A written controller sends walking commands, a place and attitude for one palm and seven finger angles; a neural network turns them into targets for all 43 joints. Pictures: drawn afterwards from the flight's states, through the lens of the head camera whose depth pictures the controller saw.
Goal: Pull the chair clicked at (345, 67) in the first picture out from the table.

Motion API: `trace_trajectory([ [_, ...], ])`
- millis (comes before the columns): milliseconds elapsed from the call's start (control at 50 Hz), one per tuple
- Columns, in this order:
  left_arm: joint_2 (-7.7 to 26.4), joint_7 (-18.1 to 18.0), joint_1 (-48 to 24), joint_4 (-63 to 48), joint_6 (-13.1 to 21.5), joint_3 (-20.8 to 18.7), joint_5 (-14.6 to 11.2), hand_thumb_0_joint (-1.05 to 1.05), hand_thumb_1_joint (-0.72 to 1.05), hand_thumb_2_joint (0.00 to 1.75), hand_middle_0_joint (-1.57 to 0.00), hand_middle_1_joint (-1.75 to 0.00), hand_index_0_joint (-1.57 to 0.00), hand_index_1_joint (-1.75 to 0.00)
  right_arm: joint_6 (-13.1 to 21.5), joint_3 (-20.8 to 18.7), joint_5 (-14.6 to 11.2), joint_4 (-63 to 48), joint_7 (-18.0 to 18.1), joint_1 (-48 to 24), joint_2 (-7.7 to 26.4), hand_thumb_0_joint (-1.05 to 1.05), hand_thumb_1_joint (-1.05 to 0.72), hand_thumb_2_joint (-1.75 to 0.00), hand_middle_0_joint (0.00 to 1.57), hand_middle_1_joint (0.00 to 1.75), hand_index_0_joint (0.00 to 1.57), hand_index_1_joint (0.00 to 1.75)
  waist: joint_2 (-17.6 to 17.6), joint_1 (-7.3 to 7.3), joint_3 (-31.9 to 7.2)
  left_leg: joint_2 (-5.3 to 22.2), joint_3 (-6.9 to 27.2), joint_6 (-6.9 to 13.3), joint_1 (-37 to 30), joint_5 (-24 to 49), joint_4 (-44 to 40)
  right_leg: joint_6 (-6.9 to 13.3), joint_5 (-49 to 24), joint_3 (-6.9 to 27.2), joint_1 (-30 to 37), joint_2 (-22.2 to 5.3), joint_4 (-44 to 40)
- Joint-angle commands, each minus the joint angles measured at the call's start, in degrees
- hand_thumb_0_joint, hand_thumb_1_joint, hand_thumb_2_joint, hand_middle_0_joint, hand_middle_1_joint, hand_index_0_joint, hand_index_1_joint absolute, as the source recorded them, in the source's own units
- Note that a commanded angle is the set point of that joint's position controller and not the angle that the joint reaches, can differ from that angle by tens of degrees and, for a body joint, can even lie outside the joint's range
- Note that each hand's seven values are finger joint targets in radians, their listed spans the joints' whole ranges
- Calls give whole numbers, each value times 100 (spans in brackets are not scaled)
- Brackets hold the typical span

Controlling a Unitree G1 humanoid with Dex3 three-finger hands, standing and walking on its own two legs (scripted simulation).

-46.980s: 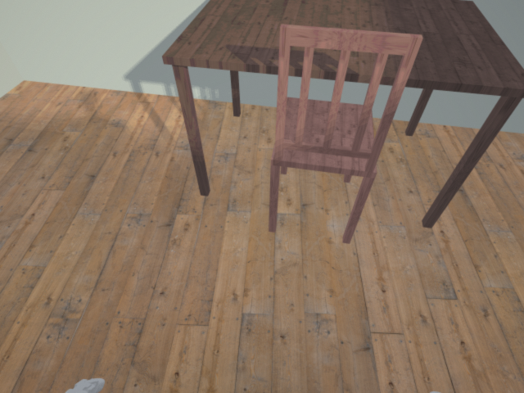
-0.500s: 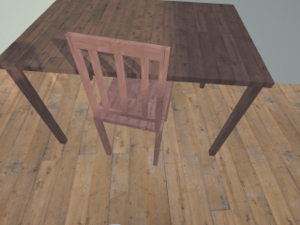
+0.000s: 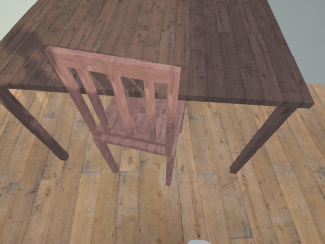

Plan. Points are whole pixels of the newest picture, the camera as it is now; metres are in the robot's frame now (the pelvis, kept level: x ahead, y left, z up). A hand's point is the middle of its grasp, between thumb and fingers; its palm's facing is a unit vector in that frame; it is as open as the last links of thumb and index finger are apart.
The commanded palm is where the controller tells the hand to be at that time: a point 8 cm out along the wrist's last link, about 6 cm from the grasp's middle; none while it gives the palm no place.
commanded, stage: come to a stop and stand still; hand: left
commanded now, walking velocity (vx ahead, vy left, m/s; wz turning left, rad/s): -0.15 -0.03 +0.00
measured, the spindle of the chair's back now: (123, 109) +0.51 +0.16 -0.06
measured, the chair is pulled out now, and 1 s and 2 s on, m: -0.07 -0.07 -0.07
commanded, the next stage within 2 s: look again from close up in 0.48 s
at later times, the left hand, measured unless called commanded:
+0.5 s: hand out of the picture +0.06 +0.15 -0.18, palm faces +0.07 -0.97 -0.22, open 7.4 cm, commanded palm none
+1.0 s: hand out of the picture +0.04 +0.21 -0.17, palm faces +0.00 -0.96 -0.28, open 7.4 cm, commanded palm none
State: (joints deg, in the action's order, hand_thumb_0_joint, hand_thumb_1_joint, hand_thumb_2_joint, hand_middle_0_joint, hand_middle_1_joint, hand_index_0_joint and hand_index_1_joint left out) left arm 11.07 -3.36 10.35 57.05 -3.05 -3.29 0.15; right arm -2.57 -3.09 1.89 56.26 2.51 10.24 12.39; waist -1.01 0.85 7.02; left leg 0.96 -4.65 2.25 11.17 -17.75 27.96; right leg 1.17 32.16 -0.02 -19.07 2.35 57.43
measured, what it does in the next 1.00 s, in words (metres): steps on the spot: right foot, then left foot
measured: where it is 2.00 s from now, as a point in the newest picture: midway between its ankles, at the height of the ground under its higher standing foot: outside the picture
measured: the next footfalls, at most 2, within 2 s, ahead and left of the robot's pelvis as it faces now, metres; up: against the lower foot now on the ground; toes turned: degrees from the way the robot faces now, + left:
right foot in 0.20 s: +0.05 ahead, -0.12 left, +0.00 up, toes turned -9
left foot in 0.50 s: +0.05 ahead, +0.09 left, +0.00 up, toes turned +1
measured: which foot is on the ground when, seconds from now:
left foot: down 0.00-0.20, up 0.22-0.48, down 0.50-1.00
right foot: up 0.00-0.18, down 0.20-1.00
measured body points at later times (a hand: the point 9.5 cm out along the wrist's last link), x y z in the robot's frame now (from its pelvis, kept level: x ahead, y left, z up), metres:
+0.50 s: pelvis +0.01 -0.04 -0.01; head +0.06 -0.03 +0.44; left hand +0.06 +0.20 -0.16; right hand +0.09 -0.29 -0.15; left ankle +0.01 +0.09 -0.74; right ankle -0.01 -0.17 -0.74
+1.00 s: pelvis -0.01 +0.00 -0.01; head +0.00 +0.00 +0.44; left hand +0.04 +0.26 -0.15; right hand +0.07 -0.22 -0.16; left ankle +0.01 +0.09 -0.74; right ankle -0.01 -0.16 -0.74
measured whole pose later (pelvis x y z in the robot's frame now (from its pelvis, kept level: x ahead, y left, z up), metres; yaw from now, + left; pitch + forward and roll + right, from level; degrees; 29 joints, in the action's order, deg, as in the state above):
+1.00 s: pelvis -0.01 +0.00 -0.01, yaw -2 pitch -1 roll +0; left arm 12.4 -2.6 15.5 53.7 -1.2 -0.2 1.6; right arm -0.6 -1.9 0.8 53.9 0.4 10.6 9.3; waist -0.6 -1.2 1.9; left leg -1.2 -4.5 3.0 16.3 -16.6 33.4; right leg -3.2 17.3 3.3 -15.4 -2.7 33.4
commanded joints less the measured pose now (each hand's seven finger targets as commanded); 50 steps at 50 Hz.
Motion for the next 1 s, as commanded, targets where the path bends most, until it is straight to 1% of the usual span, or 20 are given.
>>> trace_trajectory([
  [0,552,73,42,-568,103,-152,2,0,90,90,-20,-30,-20,-30,47,-181,63,-177,136,523,970,0,-90,-90,20,30,20,30,-662,33,-889,1765,1237,866,-1442,6240,-99,-81,141,316,-761,-161,134],
  [100,610,157,173,-536,130,-133,11,0,90,90,-20,-30,-20,-30,56,-224,23,-173,56,407,1079,0,-90,-90,20,30,20,30,-1039,-41,-927,1502,930,531,-884,5500,-53,-28,-698,-137,210,-106,-1336],
  [140,704,174,574,-421,195,-144,52,0,90,90,-20,-30,-20,-30,34,-223,-45,-208,6,238,985,0,-90,-90,20,30,20,30,-732,-293,-1003,1092,650,122,-427,4003,507,-49,-2426,-198,1015,-263,-2775],
  [160,1058,141,673,-385,285,-186,113,0,90,90,-20,-30,-20,-30,17,-194,-118,-247,-48,371,704,0,-90,-90,20,30,20,30,493,-255,-1088,425,320,-238,134,2075,1303,156,-4533,965,1407,-1032,-3390],
  [180,1507,124,561,-409,346,-235,130,0,90,90,-20,-30,-20,-30,-41,-188,-180,-364,-100,524,504,0,-90,-90,20,30,20,30,1565,-150,-937,-253,190,-465,773,-1377,2130,841,-5933,2305,1220,-2491,-3883],
  [200,1637,123,516,-492,339,-226,141,0,90,90,-20,-30,-20,-30,-113,-201,-154,-384,-117,509,596,0,-90,-90,20,30,20,30,1012,-244,-789,-177,787,-367,744,-1924,2834,1249,-5597,2295,668,-2833,-3969],
  [260,1185,41,296,-472,320,-266,133,0,90,90,-20,-30,-20,-30,-1,-215,-119,-313,-72,262,505,0,-90,-90,20,30,20,30,1882,-247,-922,-104,939,-384,1825,-1683,3480,1179,-7225,1644,1869,-2114,-3172],
  [380,1246,76,276,-436,313,-341,134,0,90,90,-20,-30,-20,-30,88,-117,-138,-235,-178,220,206,0,-90,-90,20,30,20,30,1007,-170,-987,-222,390,-503,982,-566,973,808,-6344,1132,1787,-1832,-3004],
  [440,1028,97,133,-413,257,-270,67,0,90,90,-20,-30,-20,-30,151,-143,-89,-39,-175,702,354,0,-90,-90,20,30,20,30,685,49,-946,-118,280,-409,-442,1189,-633,263,-4280,683,848,-1302,-2612],
  [480,516,88,406,-397,149,-122,41,0,90,90,-20,-30,-20,-30,157,-224,18,-140,-148,511,960,0,-90,-90,20,30,20,30,-1210,-56,-1010,1556,1777,446,-482,2520,-746,-194,-258,-143,27,-523,-1766],
  [500,1077,21,532,-632,264,119,61,0,90,90,-20,-30,-20,-30,128,-224,-14,-716,-134,453,1042,0,-90,-90,20,30,20,30,-1554,-38,-907,818,1123,424,-304,1761,-929,-14,-207,-225,277,-220,-1193],
  [540,780,22,781,-651,280,46,82,0,90,90,-20,-30,-20,-30,191,-228,-24,-1102,-155,-465,713,0,-90,-90,20,30,20,30,-1495,-352,-1178,780,1144,262,250,2275,176,18,-1168,0,98,-444,-2046],
  [560,794,15,910,-614,339,31,110,0,90,90,-20,-30,-20,-30,194,-205,-60,-1147,-144,-463,527,0,-90,-90,20,30,20,30,-746,-390,-1019,551,950,80,465,2227,613,107,-1904,402,150,-599,-2534],
  [600,1119,12,720,-721,420,-27,147,0,90,90,-20,-30,-20,-30,194,-159,-97,-1186,-168,11,287,0,-90,-90,20,30,20,30,1136,-68,-1009,-33,446,-178,885,649,1271,493,-3331,1547,436,-1477,-3090],
  [620,1148,-7,592,-766,417,-56,147,0,90,90,-20,-30,-20,-30,172,-184,-91,-1135,-172,46,228,0,-90,-90,20,30,20,30,1597,-37,-818,-141,437,-198,1105,-7,1380,663,-3571,1742,473,-1680,-3146],
  [660,1099,-40,537,-863,381,-66,180,0,90,90,-20,-30,-20,-30,212,-185,-96,-1095,-164,129,175,0,-90,-90,20,30,20,30,1265,7,-748,-148,455,-162,904,-28,878,625,-3873,1476,410,-1568,-2936],
  [700,991,-21,491,-906,336,-9,154,0,90,90,-20,-30,-20,-30,294,-158,-98,-956,-179,272,272,0,-90,-90,20,30,20,30,502,28,-941,58,514,-72,79,1408,300,214,-3543,823,168,-995,-2553],
  [760,698,-11,754,-801,267,102,107,0,90,90,-20,-30,-20,-30,356,-209,-88,-885,-136,227,682,0,-90,-90,20,30,20,30,-658,-111,-926,1021,1397,383,-106,2905,-248,-146,-1370,-68,-78,-338,-2006],
  [840,661,27,999,-653,275,150,108,0,90,90,-20,-30,-20,-30,350,-135,-82,-813,-136,-10,596,0,-90,-90,20,30,20,30,-193,-276,-697,754,1137,279,409,1734,-319,-52,-1770,182,289,-451,-2529],
  [980,778,88,758,-578,306,149,117,0,90,90,-20,-30,-20,-30,362,-105,-95,-527,-178,165,547,0,-90,-90,20,30,20,30,12,-102,-556,486,929,46,375,285,-622,-50,-1888,428,132,-597,-2945],
])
